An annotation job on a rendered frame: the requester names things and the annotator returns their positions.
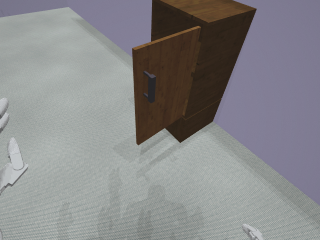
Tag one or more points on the left robot hand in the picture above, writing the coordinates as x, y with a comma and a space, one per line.
11, 172

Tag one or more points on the handle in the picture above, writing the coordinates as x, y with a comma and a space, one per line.
151, 87

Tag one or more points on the cupboard door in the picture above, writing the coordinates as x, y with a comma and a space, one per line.
171, 60

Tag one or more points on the right robot hand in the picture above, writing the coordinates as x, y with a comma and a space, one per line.
253, 234

